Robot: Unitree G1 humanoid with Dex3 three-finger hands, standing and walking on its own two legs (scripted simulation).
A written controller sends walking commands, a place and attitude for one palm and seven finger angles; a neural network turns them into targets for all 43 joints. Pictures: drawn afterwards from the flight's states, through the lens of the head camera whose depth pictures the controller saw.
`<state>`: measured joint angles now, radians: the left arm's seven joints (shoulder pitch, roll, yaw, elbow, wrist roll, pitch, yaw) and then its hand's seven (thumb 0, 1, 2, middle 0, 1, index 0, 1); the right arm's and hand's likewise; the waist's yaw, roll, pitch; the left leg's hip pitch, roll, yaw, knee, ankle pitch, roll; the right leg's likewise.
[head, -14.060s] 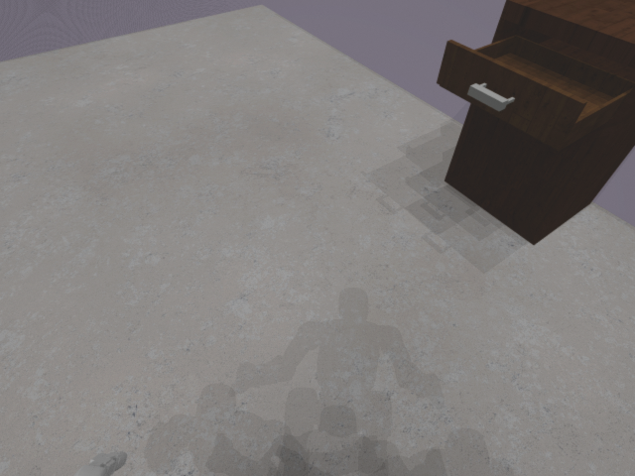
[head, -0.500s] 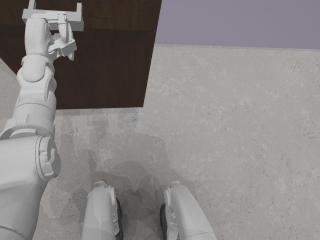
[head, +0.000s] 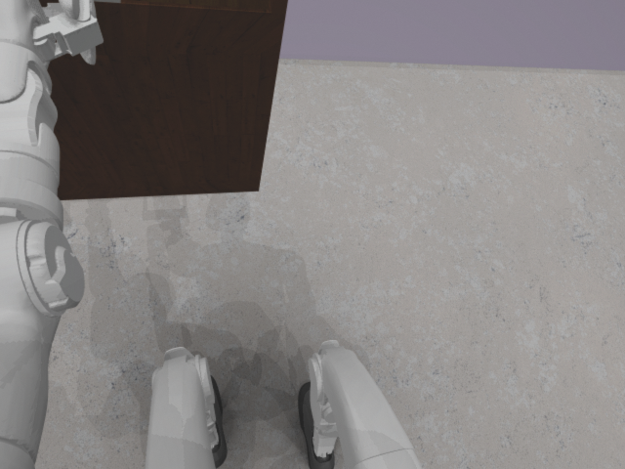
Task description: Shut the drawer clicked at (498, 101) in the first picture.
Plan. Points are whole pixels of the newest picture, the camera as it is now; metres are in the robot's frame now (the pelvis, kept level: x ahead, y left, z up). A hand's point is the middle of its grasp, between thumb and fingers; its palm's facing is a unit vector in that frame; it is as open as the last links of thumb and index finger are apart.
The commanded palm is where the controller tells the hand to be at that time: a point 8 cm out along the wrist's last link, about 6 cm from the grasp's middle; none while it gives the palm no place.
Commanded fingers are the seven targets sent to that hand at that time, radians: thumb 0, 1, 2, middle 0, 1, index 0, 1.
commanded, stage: push the drawer shut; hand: left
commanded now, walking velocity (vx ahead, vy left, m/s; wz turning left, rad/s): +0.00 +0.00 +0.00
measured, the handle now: out of the picture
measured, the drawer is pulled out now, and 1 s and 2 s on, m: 0.00 0.00 0.00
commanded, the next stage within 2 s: pull the fist back off the drawer in 0.10 s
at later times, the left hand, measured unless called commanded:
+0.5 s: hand (78, 16) +0.59 +0.19 +0.08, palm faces +0.00 -1.00 -0.06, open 3.1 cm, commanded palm +0.61 +0.18 +0.08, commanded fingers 0.00 0.90 0.90 -1.40 -1.60 -1.40 -1.60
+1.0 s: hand (98, 25) +0.59 +0.17 +0.08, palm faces +0.03 -1.00 -0.04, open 3.2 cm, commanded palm +0.56 +0.19 +0.08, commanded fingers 0.00 0.90 0.90 -1.40 -1.60 -1.40 -1.60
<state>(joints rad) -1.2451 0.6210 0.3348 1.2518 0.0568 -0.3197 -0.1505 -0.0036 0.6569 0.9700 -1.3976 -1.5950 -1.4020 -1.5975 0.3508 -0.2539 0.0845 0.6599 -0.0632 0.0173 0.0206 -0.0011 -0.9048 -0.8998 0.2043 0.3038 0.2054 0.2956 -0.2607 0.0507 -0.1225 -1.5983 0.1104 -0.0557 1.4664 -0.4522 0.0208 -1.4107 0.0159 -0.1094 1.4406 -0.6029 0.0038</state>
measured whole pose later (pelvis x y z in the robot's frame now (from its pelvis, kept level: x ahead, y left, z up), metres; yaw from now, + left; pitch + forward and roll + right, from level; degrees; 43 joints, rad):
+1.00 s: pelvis +0.02 +0.00 +0.02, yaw +0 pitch +32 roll -6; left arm -1.06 0.52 0.38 1.11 0.01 -0.33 -0.12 0.00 0.86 0.90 -1.40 -1.60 -1.40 -1.60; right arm 0.35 -0.24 0.06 0.64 -0.05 0.03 0.05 0.00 -0.90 -0.90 0.20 0.30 0.21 0.30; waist -0.23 0.07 -0.13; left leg -1.48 0.12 -0.02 1.40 -0.47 0.02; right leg -1.31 0.03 -0.08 1.36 -0.60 0.01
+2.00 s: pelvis +0.08 -0.01 +0.18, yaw +4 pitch -2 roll +0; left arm 0.31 0.31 0.16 -0.22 -0.07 -0.02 0.10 0.01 0.89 0.90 -1.40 -1.59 -1.40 -1.60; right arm 0.15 -0.23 0.07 0.57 0.01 0.01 -0.08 0.01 -0.90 -0.90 0.20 0.30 0.21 0.30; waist 0.04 0.06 0.01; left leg -0.20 0.03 0.06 0.45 -0.22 0.00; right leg -0.06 -0.02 -0.03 0.41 -0.32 0.01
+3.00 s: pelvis +0.03 +0.02 +0.18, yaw +3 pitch +1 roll -1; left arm 0.64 0.41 0.37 -0.56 -0.07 -0.21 0.11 0.01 0.89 0.90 -1.40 -1.59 -1.41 -1.60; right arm 0.17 -0.23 -0.01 0.53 0.00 0.02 -0.08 0.01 -0.90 -0.90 0.20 0.30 0.20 0.30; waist 0.00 0.04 0.06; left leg -0.33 0.03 0.09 0.44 -0.13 0.04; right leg -0.21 -0.03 -0.01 0.43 -0.23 0.04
